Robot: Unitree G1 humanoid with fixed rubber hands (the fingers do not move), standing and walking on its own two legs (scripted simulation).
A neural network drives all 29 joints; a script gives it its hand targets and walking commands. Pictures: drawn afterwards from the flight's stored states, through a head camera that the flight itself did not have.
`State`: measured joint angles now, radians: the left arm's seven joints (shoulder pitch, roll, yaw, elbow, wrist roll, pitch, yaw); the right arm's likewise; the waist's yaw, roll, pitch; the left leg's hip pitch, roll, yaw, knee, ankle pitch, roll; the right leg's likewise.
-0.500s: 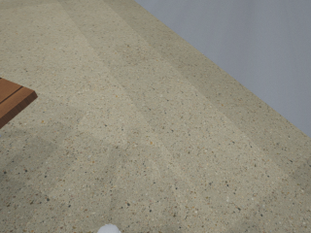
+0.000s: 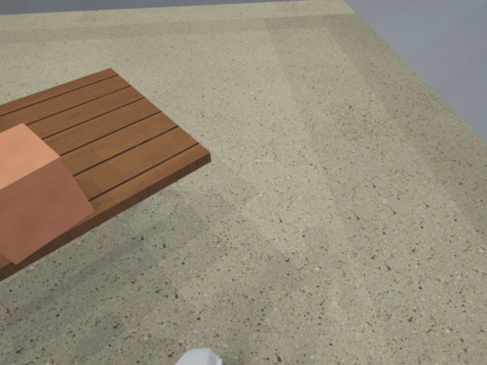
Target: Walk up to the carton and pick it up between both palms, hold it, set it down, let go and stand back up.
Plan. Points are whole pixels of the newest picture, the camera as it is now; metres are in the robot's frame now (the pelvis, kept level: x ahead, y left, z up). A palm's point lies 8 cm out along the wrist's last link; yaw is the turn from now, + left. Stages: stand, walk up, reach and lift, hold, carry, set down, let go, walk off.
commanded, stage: walk up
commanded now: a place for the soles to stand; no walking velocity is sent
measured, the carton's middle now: (19, 191) +0.46 +0.49 +0.00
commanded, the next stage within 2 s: none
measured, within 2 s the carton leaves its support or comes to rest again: neither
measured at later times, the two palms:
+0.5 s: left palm out of the picture +0.09 +0.42 -0.12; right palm (303, 313) +0.23 -0.10 -0.09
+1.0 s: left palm out of the picture +0.12 +0.46 -0.10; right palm (236, 221) +0.44 +0.03 -0.10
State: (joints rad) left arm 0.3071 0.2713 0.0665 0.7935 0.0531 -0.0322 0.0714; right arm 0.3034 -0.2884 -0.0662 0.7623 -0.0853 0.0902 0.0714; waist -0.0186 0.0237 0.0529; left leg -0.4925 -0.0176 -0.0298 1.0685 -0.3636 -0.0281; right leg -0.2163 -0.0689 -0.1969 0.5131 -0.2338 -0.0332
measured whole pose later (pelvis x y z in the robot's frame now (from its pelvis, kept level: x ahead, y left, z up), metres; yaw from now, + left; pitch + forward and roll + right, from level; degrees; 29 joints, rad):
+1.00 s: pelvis +0.18 +0.19 -0.01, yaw +38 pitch -3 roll +1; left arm 0.21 0.26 0.00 0.63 0.04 0.01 0.03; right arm 0.29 -0.34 -0.08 0.58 -0.04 0.06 0.00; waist 0.02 0.01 0.16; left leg -0.48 -0.02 -0.11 1.15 -0.47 -0.08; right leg -0.33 -0.12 -0.12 0.61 -0.23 -0.03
